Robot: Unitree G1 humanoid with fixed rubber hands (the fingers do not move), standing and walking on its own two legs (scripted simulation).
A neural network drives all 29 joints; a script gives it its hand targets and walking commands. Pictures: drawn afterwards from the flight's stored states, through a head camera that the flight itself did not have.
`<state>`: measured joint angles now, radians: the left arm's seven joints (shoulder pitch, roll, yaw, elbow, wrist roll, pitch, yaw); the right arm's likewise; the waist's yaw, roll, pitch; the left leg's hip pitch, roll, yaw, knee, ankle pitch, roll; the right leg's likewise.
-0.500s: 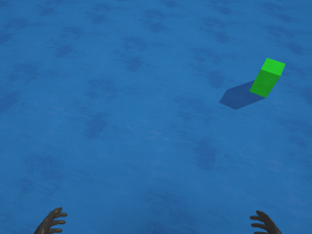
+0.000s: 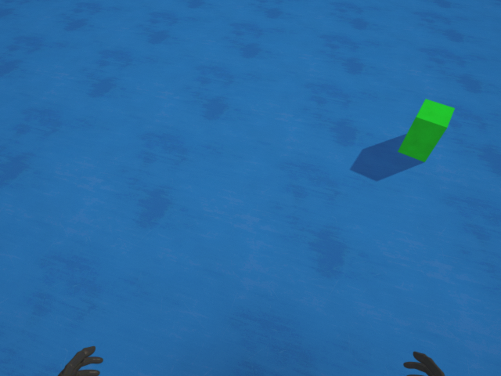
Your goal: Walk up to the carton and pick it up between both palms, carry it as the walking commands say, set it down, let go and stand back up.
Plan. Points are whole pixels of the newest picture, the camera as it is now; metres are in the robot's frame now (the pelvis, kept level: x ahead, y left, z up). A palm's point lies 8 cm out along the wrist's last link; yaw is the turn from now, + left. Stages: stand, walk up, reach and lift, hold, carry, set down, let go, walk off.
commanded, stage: stand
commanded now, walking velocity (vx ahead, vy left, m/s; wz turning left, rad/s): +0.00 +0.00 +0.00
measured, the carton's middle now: (425, 130) +1.50 -0.99 -0.65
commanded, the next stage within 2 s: walk up in 0.96 s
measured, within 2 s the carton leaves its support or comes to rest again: neither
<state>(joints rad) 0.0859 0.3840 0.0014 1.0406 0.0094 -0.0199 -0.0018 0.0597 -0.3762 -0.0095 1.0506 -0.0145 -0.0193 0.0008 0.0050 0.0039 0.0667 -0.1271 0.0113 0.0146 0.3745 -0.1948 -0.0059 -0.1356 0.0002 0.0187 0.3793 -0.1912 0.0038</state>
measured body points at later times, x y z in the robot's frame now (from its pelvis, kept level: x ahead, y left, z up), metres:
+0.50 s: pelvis +0.01 +0.00 +0.00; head +0.02 +0.00 +0.45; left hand +0.11 +0.32 -0.12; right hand +0.12 -0.31 -0.12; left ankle +0.01 +0.12 -0.75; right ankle +0.01 -0.12 -0.75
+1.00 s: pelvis +0.02 +0.00 +0.00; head +0.03 +0.00 +0.45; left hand +0.12 +0.32 -0.11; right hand +0.12 -0.31 -0.12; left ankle +0.01 +0.12 -0.75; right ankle +0.01 -0.12 -0.75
